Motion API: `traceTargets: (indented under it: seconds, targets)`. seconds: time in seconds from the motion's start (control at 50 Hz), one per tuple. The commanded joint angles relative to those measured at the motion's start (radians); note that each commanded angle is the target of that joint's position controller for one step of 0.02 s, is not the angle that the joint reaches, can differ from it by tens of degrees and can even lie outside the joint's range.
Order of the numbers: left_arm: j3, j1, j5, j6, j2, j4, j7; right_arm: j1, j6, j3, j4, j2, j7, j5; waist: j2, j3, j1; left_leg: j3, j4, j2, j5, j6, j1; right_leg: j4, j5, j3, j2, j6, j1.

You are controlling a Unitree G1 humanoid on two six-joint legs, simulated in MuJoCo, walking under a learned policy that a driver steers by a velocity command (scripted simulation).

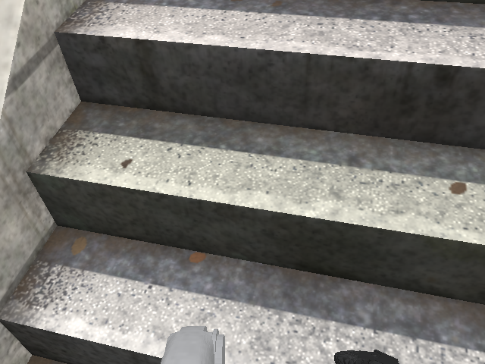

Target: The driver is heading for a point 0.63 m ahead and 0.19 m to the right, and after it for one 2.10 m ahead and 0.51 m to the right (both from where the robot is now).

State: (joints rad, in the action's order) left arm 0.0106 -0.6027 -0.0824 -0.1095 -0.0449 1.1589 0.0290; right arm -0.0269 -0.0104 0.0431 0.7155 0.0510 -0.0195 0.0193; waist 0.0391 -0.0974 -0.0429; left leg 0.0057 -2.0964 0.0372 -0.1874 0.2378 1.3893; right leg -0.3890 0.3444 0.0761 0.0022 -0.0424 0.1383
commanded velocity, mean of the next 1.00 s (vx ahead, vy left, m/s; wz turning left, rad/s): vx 0.49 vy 0.00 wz -0.42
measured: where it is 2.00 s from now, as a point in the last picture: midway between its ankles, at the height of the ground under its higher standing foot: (336, 199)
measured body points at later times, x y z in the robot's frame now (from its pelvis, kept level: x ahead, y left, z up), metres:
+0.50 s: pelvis +0.23 +0.04 +0.18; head +0.22 +0.04 +0.63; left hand +0.39 +0.21 +0.05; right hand +0.12 -0.13 +0.02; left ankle +0.21 +0.11 -0.55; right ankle +0.25 -0.11 -0.18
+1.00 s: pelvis +0.45 -0.04 +0.36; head +0.44 -0.03 +0.81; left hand +0.41 +0.18 +0.20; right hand +0.50 -0.31 +0.24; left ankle +0.54 +0.09 -0.05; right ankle +0.39 -0.12 -0.36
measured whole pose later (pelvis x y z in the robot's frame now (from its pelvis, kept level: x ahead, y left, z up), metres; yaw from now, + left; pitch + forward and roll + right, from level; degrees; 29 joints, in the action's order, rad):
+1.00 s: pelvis +0.45 -0.04 +0.36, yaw -25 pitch +7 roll -2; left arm 0.01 -0.54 -0.09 -0.03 -0.10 1.22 0.07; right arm -0.08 -0.06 0.03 0.96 0.20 -0.06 0.04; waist 0.03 -0.18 -0.02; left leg -0.15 -2.18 0.02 -0.15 0.23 1.28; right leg -0.66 0.37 -0.07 -0.13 -0.07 0.41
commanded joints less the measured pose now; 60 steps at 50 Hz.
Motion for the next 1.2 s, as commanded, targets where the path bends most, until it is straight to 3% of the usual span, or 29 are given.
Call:
traceTargets:
  seconds: [0.02,0.08,0.1,0.12,0.14,0.16,0.18,0.2,0.26,0.32,0.38,0.58,0.66,0.7,0.72,0.76,0.78,0.8,0.88,0.92,0.94,1.02,1.06,1.08,1.12,1.14,1.16,1.18,1.2]
  targets:
    - [-0.021,-0.032,0.124,-0.023,-0.129,-0.034,-0.058,0.282,-0.02,0.013,-0.209,0.033,0.016,-0.005,-0.113,0.253,-0.005,0.201,0.354,0.064,-0.145,-0.083,-0.098,0.467,-0.238,-0.167,0.178,-0.161,0.146]
    - [-0.034,-0.031,0.135,-0.028,-0.21,-0.065,-0.102,0.114,-0.004,0.016,-0.138,-0.003,0.028,-0.059,-0.156,0.042,0.043,0.313,0.733,-0.05,-0.291,-0.048,-0.733,0.347,-1.304,-0.019,0.237,-0.174,0.092]
    - [-0.012,-0.065,-0.018,-0.013,-0.296,0.046,0.117,0.284,0.104,0.05,-0.23,0.027,-0.075,0.002,-0.441,-0.135,0.171,0.145,0.715,-0.106,-0.192,-0.062,-0.696,0.294,-2.016,-0.162,0.4,-0.34,0.07]
    - [-0.068,0.117,0.03,-0.018,-0.374,-0.03,0.17,0.16,0.108,-0.008,-0.183,0.156,-0.079,0.002,-0.332,-0.133,0.228,0.159,1.033,-0.142,-0.196,-0.054,-0.649,0.114,-2.113,-0.063,0.33,-0.289,-0.211]
    - [-0.077,0.1,-0.01,-0.013,-0.344,-0.029,0.185,-0.073,0.118,-0.026,-0.059,0.208,-0.055,0.031,-0.221,-0.349,0.228,0.047,1.104,-0.126,-0.034,-0.017,-0.958,-0.148,-2.047,-0.103,0.296,-0.28,-0.076]
    - [-0.048,-0.054,-0.058,-0.009,-0.264,-0.04,0.2,-0.285,0.102,-0.023,0.057,0.231,-0.047,-0.004,0.018,-0.513,0.208,-0.37,1.335,0.048,-0.248,0.118,-1.352,-0.412,-1.576,-0.218,0.18,-0.265,0.264]
    - [-0.045,-0.05,-0.045,0.023,-0.195,0.03,0.198,-0.489,0.098,-0.047,0.151,0.3,-0.036,0.063,0.148,-0.416,0.289,-0.777,1.694,0.21,-0.515,0.183,-1.433,-0.807,-0.63,-0.306,0.012,-0.232,0.575]
    - [-0.068,0.042,0.019,0.039,-0.185,0.022,0.191,-0.49,0.057,-0.064,0.209,0.311,-0.025,0.062,0.131,-0.187,0.264,-0.948,1.813,0.291,-0.749,0.103,-1.205,-1.381,-0.591,-0.434,-0.032,-0.194,0.76]
    - [-0.052,0.247,0.061,0.03,-0.098,-0.069,0.091,-0.179,-0.024,-0.003,0.333,0.054,-0.041,0.027,-0.141,-0.033,0.05,-0.483,1.688,0.263,-0.467,-0.035,-0.979,-1.68,-0.571,-0.421,-0.013,-0.248,0.982]
    - [-0.031,0.282,0.08,0.061,-0.034,-0.113,0.086,-0.091,-0.061,0.017,0.346,-0.008,-0.038,0.053,-0.088,-0.007,-0.058,-0.036,1.717,0.162,-0.05,-0.163,-0.895,-1.66,-0.54,-0.343,0.038,-0.287,1.01]
    - [-0.018,0.364,0.089,0.066,-0.045,-0.138,0.116,-0.159,-0.068,-0.003,0.354,0.08,-0.027,0.085,0.037,0.01,-0.056,0.105,1.813,0.14,-0.075,-0.117,-0.864,-1.957,-0.385,-0.184,0.017,-0.286,1.086]
    - [-0.002,0.805,0.056,0.155,-0.115,-0.344,0.02,-0.564,-0.085,0.028,0.484,0.098,-0.102,0.137,0.031,0.073,0.103,0.103,2.018,0.335,0.069,-0.027,-1.403,-1.545,-0.298,-0.121,0.107,-0.25,1.569]
    - [0.016,0.775,0.062,0.194,-0.091,-0.406,0.087,-0.445,-0.122,0.001,0.472,0.288,-0.106,0.054,0.129,-0.071,-0.081,0.301,1.902,0.321,1.642,0.001,-1.204,-1.27,-0.133,0.128,0.014,-0.22,0.871]
    - [0.016,0.687,0.044,0.186,-0.124,-0.402,0.085,-0.426,-0.114,-0.042,0.471,0.375,-0.104,0.018,0.179,-0.108,-0.094,0.266,1.789,0.332,1.802,0.047,-1.499,-0.843,0.022,0.135,-0.084,-0.189,0.834]
    - [0.007,0.633,0.054,0.178,-0.156,-0.383,0.065,-0.451,-0.107,-0.043,0.475,0.354,-0.112,0.049,0.182,-0.163,-0.076,0.26,1.678,0.311,1.903,0.052,-1.572,-0.742,0.023,0.102,-0.118,-0.192,0.757]
    - [-0.035,0.213,0.054,0.184,-0.241,-0.221,0.016,-0.417,-0.089,-0.043,0.458,0.273,-0.137,0.13,0.078,-0.3,-0.161,0.173,1.277,0.228,1.513,0.045,-1.179,-0.535,-0.156,-0.219,-0.092,-0.228,0.224]
    - [-0.055,0.045,0.039,0.173,-0.332,-0.117,0.008,-0.375,-0.067,-0.029,0.433,0.17,-0.169,0.119,-0.181,-0.261,-0.162,0.105,0.88,0.043,0.446,-0.044,-0.739,-0.163,-0.012,-0.65,0.057,-0.329,0.014]
    - [-0.075,0.037,0.006,0.151,-0.315,-0.121,0.01,-0.351,-0.052,-0.049,0.429,0.185,-0.163,0.062,-0.211,-0.147,-0.166,-0.158,0.395,-0.014,0.366,-0.044,-0.485,-0.012,0.285,-0.876,0.105,-0.273,0.061]
    - [-0.017,0.252,0.021,0.077,-0.1,-0.002,0.036,-0.132,-0.056,-0.015,0.29,0.095,-0.079,0.049,-0.039,0.003,0.05,-0.28,-0.084,-0.099,0.267,0.031,-0.068,-0.107,-0.02,-0.559,0.06,-0.192,0.177]
    - [-0.004,0.397,0.019,0.056,-0.098,-0.057,0.06,-0.111,-0.042,-0.02,0.245,0.14,-0.06,0.038,0.004,0.001,0.142,-0.101,0.037,-0.01,0.156,0.012,-0.135,-0.055,-0.217,-0.336,0.03,-0.177,0.334]
    - [-0.008,0.374,0.013,0.055,-0.11,-0.073,0.052,-0.079,-0.044,-0.011,0.223,0.139,-0.052,0.018,-0.102,-0.011,0.12,-0.07,-0.117,-0.03,0.012,-0.009,-0.117,-0.015,-0.205,-0.335,0.02,-0.203,0.356]
    - [0.011,0.14,-0.059,0.026,-0.14,-0.032,0.038,0.152,-0.047,0.013,0.09,0.145,-0.015,0.026,-0.002,-0.047,0.052,-0.025,0.039,0.012,0.048,-0.037,-0.115,0.032,-0.138,-0.39,0.023,-0.158,0.362]
    - [0.005,0.138,-0.033,0.013,-0.173,-0.055,0.053,0.288,-0.032,0.003,-0.011,0.192,0.019,0.01,-0.077,-0.047,0.037,-0.052,0.335,0.06,-0.055,-0.107,-0.236,0.081,-0.376,-0.388,0.057,-0.15,0.372]
    - [-0.025,0.263,0.046,0.024,-0.26,-0.13,0.07,0.347,0.001,0.017,-0.054,0.175,0.015,0.02,-0.113,-0.051,0.104,0.107,0.672,-0.006,-0.34,-0.151,-0.596,0.282,-0.494,-0.354,0.061,-0.219,0.581]
    - [-0.037,0.217,0.095,-0.036,-0.327,-0.164,0.084,0.204,0.016,-0.006,-0.027,0.19,-0.004,-0.013,-0.198,-0.055,0.135,0.191,0.698,-0.108,-0.125,-0.192,-0.767,0.2,-1.416,-0.425,0.17,-0.275,0.445]
    - [-0.062,0.292,0.129,-0.052,-0.369,-0.213,0.085,0.035,0.006,-0.038,0.022,0.246,0.006,-0.009,-0.24,-0.121,0.201,0.145,0.956,-0.15,-0.156,-0.17,-0.782,0.038,-1.726,-0.408,0.175,-0.245,0.205]
    - [-0.062,0.221,0.077,-0.065,-0.276,-0.22,0.082,-0.17,0.003,-0.055,0.086,0.305,0.022,-0.019,-0.019,-0.433,0.177,-0.1,0.963,-0.015,0.31,-0.015,-1.126,-0.285,-1.751,-0.33,0.112,-0.147,0.232]
    - [-0.038,0.154,0.022,-0.051,-0.146,-0.227,0.089,-0.372,0.013,-0.079,0.115,0.363,0.039,0.028,0.191,-0.602,0.229,-0.618,1.322,0.203,0.355,0.173,-1.445,-0.566,-1.05,-0.341,-0.031,-0.094,0.487]
    - [-0.059,0.21,0.036,-0.002,-0.147,-0.177,0.088,-0.362,0.028,-0.089,0.073,0.392,0.026,0.093,0.373,-0.369,0.308,-1.129,1.637,0.392,-0.082,0.279,-1.273,-1.223,-0.203,-0.412,-0.171,-0.034,0.765]
Keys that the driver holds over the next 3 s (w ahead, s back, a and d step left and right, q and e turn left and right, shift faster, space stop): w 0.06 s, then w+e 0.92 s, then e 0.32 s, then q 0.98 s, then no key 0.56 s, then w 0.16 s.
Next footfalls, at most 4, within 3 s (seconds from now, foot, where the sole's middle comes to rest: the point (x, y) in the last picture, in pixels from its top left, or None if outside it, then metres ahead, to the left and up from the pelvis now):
0.12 left None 0.25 0.12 -0.59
0.70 right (347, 348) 0.42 -0.13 -0.40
1.14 left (287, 166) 0.73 -0.02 -0.21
1.60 right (413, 200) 0.63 -0.26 -0.21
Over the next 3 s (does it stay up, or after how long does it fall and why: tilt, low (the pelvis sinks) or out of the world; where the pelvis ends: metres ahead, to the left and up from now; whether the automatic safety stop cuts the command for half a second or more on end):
stays up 0.67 -0.13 0.56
